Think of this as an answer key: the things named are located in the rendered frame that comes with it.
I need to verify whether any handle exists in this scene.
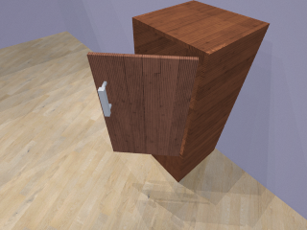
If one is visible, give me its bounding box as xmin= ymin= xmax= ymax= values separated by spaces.
xmin=98 ymin=81 xmax=112 ymax=117

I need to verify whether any cupboard door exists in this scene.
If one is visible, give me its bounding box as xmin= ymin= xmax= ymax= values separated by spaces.
xmin=87 ymin=52 xmax=199 ymax=156

